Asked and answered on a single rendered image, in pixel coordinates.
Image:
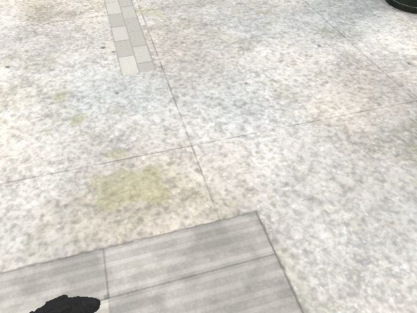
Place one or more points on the robot left hand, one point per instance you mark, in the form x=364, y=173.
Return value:
x=65, y=304

